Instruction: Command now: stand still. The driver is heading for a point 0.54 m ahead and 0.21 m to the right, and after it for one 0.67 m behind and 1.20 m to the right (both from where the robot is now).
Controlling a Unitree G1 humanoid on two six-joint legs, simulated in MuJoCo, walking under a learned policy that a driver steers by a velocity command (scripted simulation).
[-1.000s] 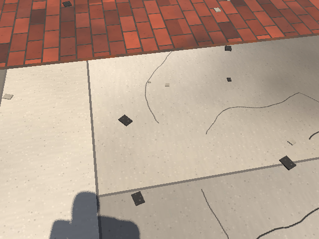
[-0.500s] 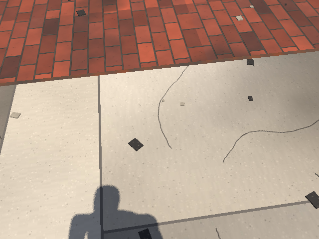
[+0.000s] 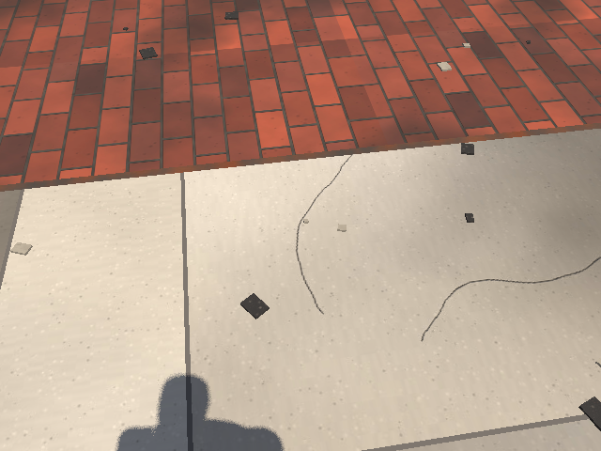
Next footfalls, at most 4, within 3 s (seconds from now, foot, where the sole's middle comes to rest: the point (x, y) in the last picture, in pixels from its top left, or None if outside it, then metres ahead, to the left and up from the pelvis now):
0.52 right None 0.13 -0.12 -0.78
1.00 left None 0.49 0.04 -0.78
1.48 right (394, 406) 0.63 -0.18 -0.78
2.04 left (314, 390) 0.67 0.01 -0.78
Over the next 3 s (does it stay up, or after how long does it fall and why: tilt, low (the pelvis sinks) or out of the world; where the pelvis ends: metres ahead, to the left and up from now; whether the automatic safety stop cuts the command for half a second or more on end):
stays up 0.73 -0.40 -0.01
